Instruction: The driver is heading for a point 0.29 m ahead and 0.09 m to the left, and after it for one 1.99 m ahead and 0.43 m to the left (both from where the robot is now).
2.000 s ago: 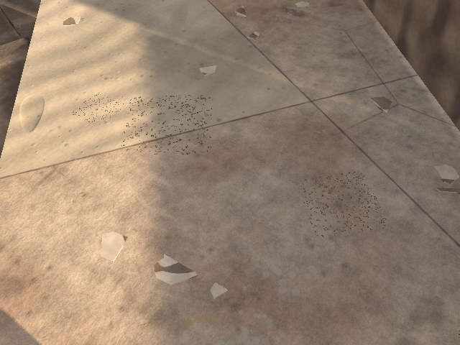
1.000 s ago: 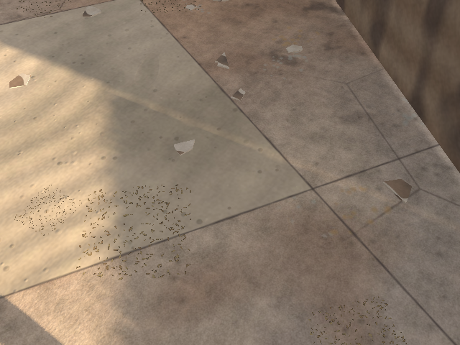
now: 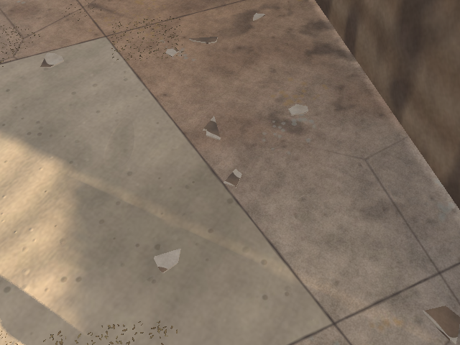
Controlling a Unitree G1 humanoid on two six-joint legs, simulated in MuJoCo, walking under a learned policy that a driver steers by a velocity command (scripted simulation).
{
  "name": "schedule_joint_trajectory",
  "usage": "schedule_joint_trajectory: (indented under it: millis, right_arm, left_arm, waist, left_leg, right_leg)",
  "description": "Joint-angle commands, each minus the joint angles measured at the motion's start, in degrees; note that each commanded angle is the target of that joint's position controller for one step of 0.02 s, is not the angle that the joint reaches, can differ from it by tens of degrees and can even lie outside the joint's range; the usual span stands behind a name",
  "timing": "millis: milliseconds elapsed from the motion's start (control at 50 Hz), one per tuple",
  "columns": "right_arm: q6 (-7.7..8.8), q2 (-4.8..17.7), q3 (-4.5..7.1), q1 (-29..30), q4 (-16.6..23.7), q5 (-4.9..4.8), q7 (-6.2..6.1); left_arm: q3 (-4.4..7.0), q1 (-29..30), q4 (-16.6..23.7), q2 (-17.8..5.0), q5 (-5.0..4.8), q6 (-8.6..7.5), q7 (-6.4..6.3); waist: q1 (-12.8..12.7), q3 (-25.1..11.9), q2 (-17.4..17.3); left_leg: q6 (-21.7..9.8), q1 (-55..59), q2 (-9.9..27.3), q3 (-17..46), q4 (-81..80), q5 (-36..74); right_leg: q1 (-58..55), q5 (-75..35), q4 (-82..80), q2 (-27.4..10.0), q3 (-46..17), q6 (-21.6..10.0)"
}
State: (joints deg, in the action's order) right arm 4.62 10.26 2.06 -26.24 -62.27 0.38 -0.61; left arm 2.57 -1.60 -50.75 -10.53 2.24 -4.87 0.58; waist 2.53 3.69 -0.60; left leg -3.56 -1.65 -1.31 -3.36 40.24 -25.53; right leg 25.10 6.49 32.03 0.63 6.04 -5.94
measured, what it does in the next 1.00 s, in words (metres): walks ahead: left foot, then right foot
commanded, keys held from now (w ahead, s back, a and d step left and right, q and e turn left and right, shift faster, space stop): w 0.12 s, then no key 0.88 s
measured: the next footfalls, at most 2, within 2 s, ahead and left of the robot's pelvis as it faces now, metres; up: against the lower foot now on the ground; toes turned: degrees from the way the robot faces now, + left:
left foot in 0.44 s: +0.34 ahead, +0.08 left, +0.00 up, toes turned +3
right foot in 0.74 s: +0.25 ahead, -0.12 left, +0.00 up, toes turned -1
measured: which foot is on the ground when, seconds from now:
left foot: up 0.00-0.42, down 0.44-1.00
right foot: down 0.00-0.46, up 0.48-0.72, down 0.74-1.00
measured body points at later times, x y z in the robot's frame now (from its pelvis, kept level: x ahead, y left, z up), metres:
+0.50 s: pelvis +0.21 +0.01 +0.01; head +0.23 +0.02 +0.46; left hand +0.18 +0.23 -0.15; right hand +0.31 -0.22 -0.13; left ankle +0.30 +0.08 -0.72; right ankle +0.10 -0.08 -0.70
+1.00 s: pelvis +0.24 +0.00 +0.02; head +0.23 +0.00 +0.47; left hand +0.21 +0.21 -0.14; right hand +0.24 -0.23 -0.14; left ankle +0.30 +0.08 -0.72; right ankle +0.21 -0.12 -0.72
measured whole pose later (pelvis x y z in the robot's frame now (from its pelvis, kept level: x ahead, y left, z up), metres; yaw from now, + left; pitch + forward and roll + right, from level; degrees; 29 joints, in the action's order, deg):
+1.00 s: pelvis +0.24 +0.00 +0.02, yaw +0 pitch -1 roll +0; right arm 0.3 9.1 0.7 -16.0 -63.4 0.5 -1.4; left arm -0.4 -19.6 -65.3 -7.4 0.6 -0.9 -2.4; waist 0.8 0.6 -0.5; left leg -2.9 -14.2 -0.9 -4.0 21.6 -6.2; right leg 7.3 14.4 23.0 0.7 0.8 -0.6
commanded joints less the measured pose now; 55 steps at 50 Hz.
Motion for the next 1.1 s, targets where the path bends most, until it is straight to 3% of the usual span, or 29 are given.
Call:
schedule_joint_trajectory:
  millis: [20,40,60,100,180,220,300,400,420,440,460,480,500,520,540,580,620,680,740,760,780,820,920,1100]
  right_arm:
    - [0.51,7.34,1.82,-1.01,4.57,-0.12,0.26]
    - [0.78,6.39,1.61,3.27,5.72,0.28,0.58]
    - [0.66,5.08,1.54,4.55,5.85,0.41,0.75]
    - [-0.83,3.38,1.41,3.06,5.38,1.83,1.35]
    - [-2.39,3.01,1.48,6.21,6.55,1.85,1.50]
    - [-2.55,2.82,1.15,9.80,7.68,1.48,1.25]
    - [-2.42,2.11,0.11,15.93,8.87,0.52,0.73]
    - [-1.60,3.73,0.26,14.48,7.41,0.80,-0.61]
    - [-1.10,3.82,0.44,11.09,5.98,0.95,-0.89]
    - [-0.18,4.92,0.72,7.27,4.66,1.27,-1.13]
    - [0.61,9.18,1.54,2.55,3.68,1.88,-1.25]
    - [-0.05,8.92,1.38,2.00,3.59,1.06,-1.25]
    - [-0.66,6.10,0.48,3.75,4.23,-0.29,-0.80]
    - [-1.06,5.70,0.21,7.33,4.71,-0.24,-0.83]
    - [-1.51,4.75,-0.29,10.23,5.03,0.21,-1.16]
    - [-2.15,3.65,-0.88,13.76,5.14,0.56,-1.98]
    - [-2.24,4.05,-0.92,13.03,4.57,0.90,-1.91]
    - [-2.68,5.48,-0.60,12.57,3.82,0.33,-1.63]
    - [-4.02,5.78,-0.13,12.63,3.30,-0.41,-1.36]
    - [-4.36,5.58,0.04,11.83,3.09,-0.44,-1.24]
    - [-4.81,4.49,0.11,11.16,3.19,-0.81,-1.08]
    - [-4.72,2.98,-0.26,9.42,2.09,-0.07,-0.84]
    - [-4.01,2.94,-0.61,7.98,0.28,0.14,-0.73]
    - [-3.92,2.11,-1.28,6.64,-1.69,0.04,-1.10]
  left_arm:
    - [3.78,-19.24,-3.76,-12.74,-1.47,0.95,-0.22]
    - [2.69,-14.63,-2.92,-8.74,-1.71,0.66,-0.02]
    - [1.92,-12.48,-3.05,-6.19,-1.48,0.30,0.00]
    - [0.96,-13.38,-4.69,-3.64,-1.54,-0.48,-0.47]
    - [0.95,-18.33,-6.83,-6.15,-1.52,-1.75,-0.73]
    - [0.48,-19.49,-7.34,-5.89,-1.44,-1.55,-0.73]
    - [-0.27,-22.10,-8.54,-5.60,-1.48,-0.85,-1.07]
    - [-0.55,-22.61,-10.05,-5.33,-1.08,0.28,-2.09]
    - [-0.52,-21.68,-10.16,-5.41,-1.34,0.46,-2.31]
    - [-0.50,-22.14,-10.39,-5.49,-1.61,0.47,-2.34]
    - [-0.91,-25.04,-9.63,-4.10,-1.97,0.30,-2.52]
    - [-1.82,-33.13,-11.87,0.67,-4.11,1.42,-2.51]
    - [-0.90,-29.70,-12.26,-2.80,-3.00,2.93,-2.78]
    - [-0.42,-25.06,-11.24,-3.53,-1.53,3.60,-2.62]
    - [-0.47,-22.26,-10.95,-2.53,-0.71,4.07,-2.34]
    - [-0.92,-21.88,-11.41,-0.52,-0.63,5.11,-2.15]
    - [-1.23,-23.27,-12.91,0.06,-1.03,5.81,-2.55]
    - [-1.50,-22.42,-13.72,-0.08,-1.47,6.51,-3.02]
    - [-1.84,-21.92,-13.96,-0.98,-0.62,6.29,-2.85]
    - [-1.92,-21.81,-13.51,-1.94,-0.23,5.84,-2.85]
    - [-1.87,-20.39,-13.65,-2.87,-1.01,5.51,-2.80]
    - [-2.40,-18.89,-13.55,-1.25,-1.54,4.31,-2.83]
    - [-2.38,-19.86,-13.43,-1.43,-1.74,3.51,-3.10]
    - [-2.58,-22.48,-13.90,-0.85,-1.72,3.56,-3.05]
  waist:
    - [-6.42,-12.84,6.05]
    - [-5.44,-6.40,2.80]
    - [-3.48,-2.86,1.75]
    - [-0.92,-1.61,3.49]
    - [0.27,-0.39,2.73]
    - [-0.08,-0.40,3.79]
    - [-2.48,-1.82,5.99]
    - [-2.41,-2.09,6.28]
    - [-0.70,-2.60,5.03]
    - [0.85,-4.40,2.01]
    - [-0.08,-9.99,-3.27]
    - [-1.65,-17.11,-11.76]
    - [-0.69,-16.18,-8.10]
    - [-1.39,-10.22,-6.00]
    - [-2.51,-6.85,-3.68]
    - [-5.11,-3.75,-4.84]
    - [-5.00,-5.13,-4.79]
    - [-4.59,-5.67,-4.73]
    - [-4.72,-1.26,-3.26]
    - [-3.93,0.31,-2.49]
    - [-2.33,3.63,2.87]
    - [-1.11,2.44,5.59]
    - [-1.12,0.68,1.83]
    - [-1.89,0.94,0.70]
  left_leg:
    - [-2.22,-34.42,1.02,6.30,36.87,0.18]
    - [-2.19,-34.63,3.14,6.15,34.35,4.88]
    - [-2.07,-32.40,5.14,5.88,30.29,7.76]
    - [-0.87,-27.50,6.59,5.46,25.69,9.72]
    - [1.62,-29.11,6.23,2.74,20.43,12.92]
    - [2.43,-29.20,5.81,1.30,14.32,15.99]
    - [2.01,-24.44,3.37,-1.22,1.34,22.40]
    - [-0.42,-19.61,1.69,-0.26,-7.55,18.34]
    - [-1.10,-15.52,1.15,-0.24,-13.01,20.87]
    - [-1.68,-8.60,3.23,1.93,-18.79,33.77]
    - [-3.67,2.66,12.63,9.40,-13.91,61.30]
    - [-14.53,9.58,23.68,20.09,-13.27,75.70]
    - [-16.56,4.57,24.20,22.73,-16.97,65.38]
    - [-15.46,-1.47,21.72,20.53,-20.18,53.97]
    - [-13.25,-6.39,19.33,18.32,-23.01,44.14]
    - [-9.02,-13.74,14.74,12.87,-26.43,33.65]
    - [-7.59,-13.22,13.04,11.30,-26.49,29.79]
    - [-6.42,-14.52,12.49,11.76,-27.89,14.86]
    - [-1.39,-21.45,10.52,11.92,-30.23,-4.50]
    - [0.31,-22.03,9.52,11.70,-29.75,-4.92]
    - [1.07,-18.40,6.65,8.78,-28.90,-0.05]
    - [0.79,-9.08,6.01,7.35,-23.61,9.83]
    - [0.57,-7.78,6.39,7.41,-22.66,13.71]
    - [0.97,-8.68,6.48,7.33,-22.38,15.44]
  right_leg:
    - [-36.00,11.01,-16.69,-22.56,-37.55,-12.01]
    - [-27.55,9.41,-18.77,-20.37,-30.29,-10.49]
    - [-21.40,6.27,-20.96,-17.39,-24.77,-8.04]
    - [-15.56,0.16,-22.80,-13.64,-17.91,-5.61]
    - [-15.01,-26.68,-21.69,-12.49,-10.62,-6.34]
    - [-15.45,-36.50,-20.07,-10.84,-6.80,-5.40]
    - [-18.08,-40.91,-17.79,-9.14,-3.76,-3.43]
    - [-23.77,-40.42,-10.35,-11.88,-6.50,-3.63]
    - [-23.93,-39.13,-6.35,-11.21,-6.63,-2.63]
    - [-22.24,-32.79,-0.75,-9.19,-6.01,-0.67]
    - [-16.18,-13.99,7.30,-6.19,-4.43,1.24]
    - [-9.92,20.96,18.52,0.84,-2.41,2.78]
    - [-8.08,32.84,22.82,1.48,-5.74,3.12]
    - [-6.40,32.08,24.89,0.89,-7.22,3.48]
    - [-6.51,28.67,23.64,-0.14,-8.03,3.94]
    - [-10.62,23.24,16.57,-1.66,-7.83,5.18]
    - [-12.99,21.49,10.82,-0.73,-6.21,5.85]
    - [-15.95,15.52,3.26,-0.95,-5.29,5.70]
    - [-20.23,6.79,-7.92,-2.61,-6.60,4.34]
    - [-19.21,9.04,-10.99,-5.05,-9.36,3.80]
    - [-10.41,14.88,-12.46,-5.31,-11.08,3.13]
    - [-5.13,16.34,-16.56,-6.36,-12.54,3.66]
    - [-8.32,11.43,-16.45,-5.98,-11.84,3.35]
    - [-10.32,8.87,-15.81,-5.82,-11.27,2.81]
